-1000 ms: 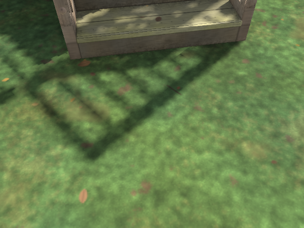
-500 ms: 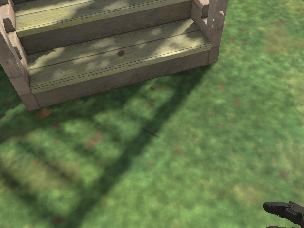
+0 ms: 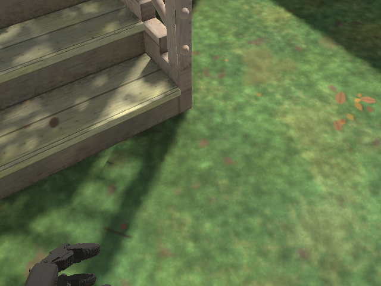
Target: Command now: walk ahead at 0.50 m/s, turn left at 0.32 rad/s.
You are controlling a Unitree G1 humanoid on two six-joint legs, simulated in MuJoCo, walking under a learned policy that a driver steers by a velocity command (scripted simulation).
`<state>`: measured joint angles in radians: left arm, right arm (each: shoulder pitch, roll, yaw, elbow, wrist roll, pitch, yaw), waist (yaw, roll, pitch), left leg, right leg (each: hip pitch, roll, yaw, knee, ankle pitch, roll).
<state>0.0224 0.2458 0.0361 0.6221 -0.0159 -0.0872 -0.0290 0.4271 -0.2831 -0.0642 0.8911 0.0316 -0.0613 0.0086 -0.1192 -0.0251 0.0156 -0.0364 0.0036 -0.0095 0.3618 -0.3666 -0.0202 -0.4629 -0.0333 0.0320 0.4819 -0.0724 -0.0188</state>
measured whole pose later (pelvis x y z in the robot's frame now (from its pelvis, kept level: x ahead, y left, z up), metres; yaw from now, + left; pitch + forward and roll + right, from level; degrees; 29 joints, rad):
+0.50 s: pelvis +0.25 +0.04 -0.01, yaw +17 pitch +2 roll -2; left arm 0.34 0.30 0.09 0.85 -0.02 -0.06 0.01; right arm 0.06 -0.27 -0.05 0.67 0.02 -0.02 0.06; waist 0.07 0.03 0.03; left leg -0.56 0.05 0.05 0.63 -0.13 0.08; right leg 0.09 -0.06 -0.28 0.34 -0.43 0.07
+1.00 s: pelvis +0.52 +0.13 +0.00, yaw +33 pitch +2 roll +0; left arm 0.03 0.30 0.04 0.69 0.01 -0.13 -0.03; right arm 0.37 -0.31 -0.07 0.76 0.01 -0.03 -0.02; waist -0.08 -0.04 0.00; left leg -0.05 -0.09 -0.20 0.45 -0.42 0.05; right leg -0.47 0.00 0.05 0.46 -0.01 0.01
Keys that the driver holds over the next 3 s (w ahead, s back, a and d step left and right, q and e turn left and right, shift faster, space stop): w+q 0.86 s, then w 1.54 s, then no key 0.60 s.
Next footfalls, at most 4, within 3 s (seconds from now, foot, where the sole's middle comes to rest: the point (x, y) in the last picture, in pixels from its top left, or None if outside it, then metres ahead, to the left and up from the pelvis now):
0.02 right None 0.15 -0.13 -0.77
0.52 left None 0.38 0.18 -0.77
1.02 right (143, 220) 0.73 0.12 -0.77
1.48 left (65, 222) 0.75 0.42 -0.77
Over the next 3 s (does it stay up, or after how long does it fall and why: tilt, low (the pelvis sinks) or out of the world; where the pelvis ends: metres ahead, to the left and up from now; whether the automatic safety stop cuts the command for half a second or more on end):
stays up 1.38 0.60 0.34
